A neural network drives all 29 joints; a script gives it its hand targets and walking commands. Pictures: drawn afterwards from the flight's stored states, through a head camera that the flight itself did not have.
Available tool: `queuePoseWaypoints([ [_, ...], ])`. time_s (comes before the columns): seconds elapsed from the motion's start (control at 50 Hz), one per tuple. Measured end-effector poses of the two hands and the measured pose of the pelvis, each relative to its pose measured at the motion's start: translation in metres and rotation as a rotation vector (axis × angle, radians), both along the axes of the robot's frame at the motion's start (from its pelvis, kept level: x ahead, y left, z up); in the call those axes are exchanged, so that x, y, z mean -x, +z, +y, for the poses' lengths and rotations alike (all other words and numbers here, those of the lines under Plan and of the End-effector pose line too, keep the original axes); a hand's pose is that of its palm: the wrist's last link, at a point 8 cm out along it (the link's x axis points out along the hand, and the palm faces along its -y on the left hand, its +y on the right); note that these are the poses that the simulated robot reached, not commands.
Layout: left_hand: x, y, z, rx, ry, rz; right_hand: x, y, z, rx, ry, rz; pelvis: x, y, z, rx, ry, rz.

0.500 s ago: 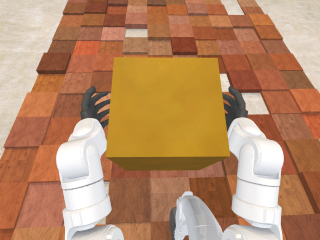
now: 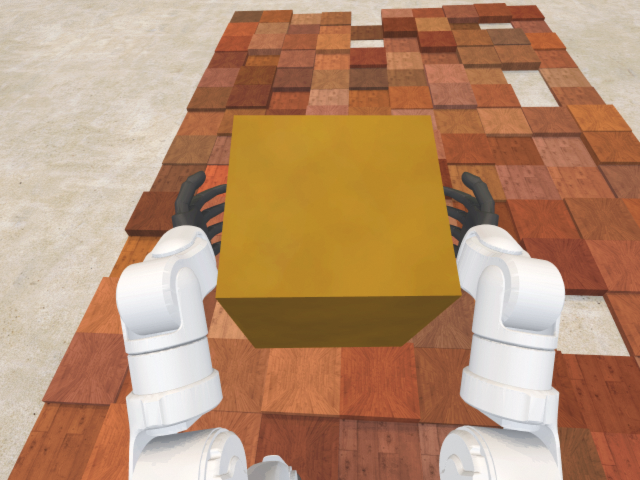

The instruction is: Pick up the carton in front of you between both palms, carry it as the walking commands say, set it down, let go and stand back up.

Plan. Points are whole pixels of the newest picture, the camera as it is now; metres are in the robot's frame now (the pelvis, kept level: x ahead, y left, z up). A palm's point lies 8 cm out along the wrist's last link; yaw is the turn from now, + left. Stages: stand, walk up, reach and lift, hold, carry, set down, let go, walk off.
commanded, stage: carry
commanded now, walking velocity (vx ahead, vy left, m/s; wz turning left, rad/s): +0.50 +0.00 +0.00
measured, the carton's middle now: (330, 248) +0.37 +0.01 +0.09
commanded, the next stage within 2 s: none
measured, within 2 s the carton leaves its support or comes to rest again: neither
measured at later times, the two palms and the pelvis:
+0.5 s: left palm (259, 130) +0.65 +0.13 +0.08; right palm (437, 135) +0.62 -0.18 +0.07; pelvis +0.33 +0.00 -0.01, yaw -2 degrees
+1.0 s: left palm (254, 30) +0.97 +0.16 +0.11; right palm (396, 29) +0.95 -0.15 +0.11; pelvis +0.63 +0.01 +0.00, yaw -1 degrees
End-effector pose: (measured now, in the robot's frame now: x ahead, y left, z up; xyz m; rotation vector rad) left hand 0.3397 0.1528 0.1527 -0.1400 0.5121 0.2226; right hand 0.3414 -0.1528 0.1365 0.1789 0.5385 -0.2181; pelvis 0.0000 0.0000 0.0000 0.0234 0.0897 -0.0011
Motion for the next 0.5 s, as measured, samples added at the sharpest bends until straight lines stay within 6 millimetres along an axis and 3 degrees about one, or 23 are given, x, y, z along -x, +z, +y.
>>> queuePoseWaypoints([
  [0.14, -0.102, -0.03, 0.01, 0.033, -0.036, 0.048, -0.087, -0.01, 0.01, 0.044, -0.044, 0.044, -0.096, -0.014, 0.022, -0.013, -0.014, -0.02],
  [0.28, -0.175, -0.058, 0.0, 0.091, -0.069, 0.164, -0.141, -0.042, 0.007, -0.011, -0.071, 0.152, -0.172, 0.006, 0.029, 0.025, -0.031, -0.001],
  [0.4, -0.239, -0.068, -0.013, 0.056, -0.093, 0.146, -0.205, -0.053, -0.007, -0.014, -0.07, 0.138, -0.252, 0.007, 0.018, 0.021, -0.04, 0.006],
  [0.5, -0.309, -0.076, -0.028, -0.008, -0.078, 0.099, -0.281, -0.066, -0.025, 0.001, -0.042, 0.094, -0.332, -0.013, -0.004, 0.031, -0.027, -0.02],
])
